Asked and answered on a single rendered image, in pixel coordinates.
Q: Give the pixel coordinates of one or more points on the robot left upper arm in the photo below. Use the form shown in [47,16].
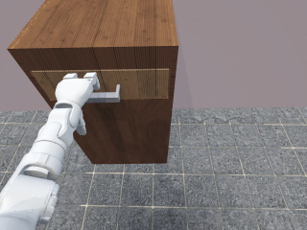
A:
[29,202]

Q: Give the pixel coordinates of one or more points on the drawer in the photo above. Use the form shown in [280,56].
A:
[134,83]

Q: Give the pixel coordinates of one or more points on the cabinet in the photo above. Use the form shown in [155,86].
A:
[108,35]

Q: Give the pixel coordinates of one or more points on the handle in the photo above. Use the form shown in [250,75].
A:
[105,97]

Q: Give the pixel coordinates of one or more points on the robot left forearm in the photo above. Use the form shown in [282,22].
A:
[45,157]

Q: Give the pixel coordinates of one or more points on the left robot hand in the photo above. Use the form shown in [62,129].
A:
[77,91]

